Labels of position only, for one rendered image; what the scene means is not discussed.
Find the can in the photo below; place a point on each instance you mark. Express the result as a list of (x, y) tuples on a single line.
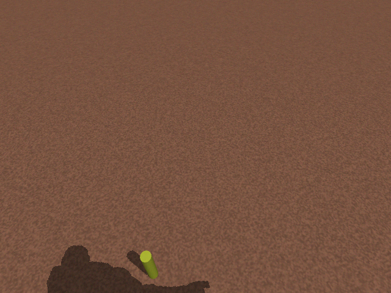
[(149, 264)]

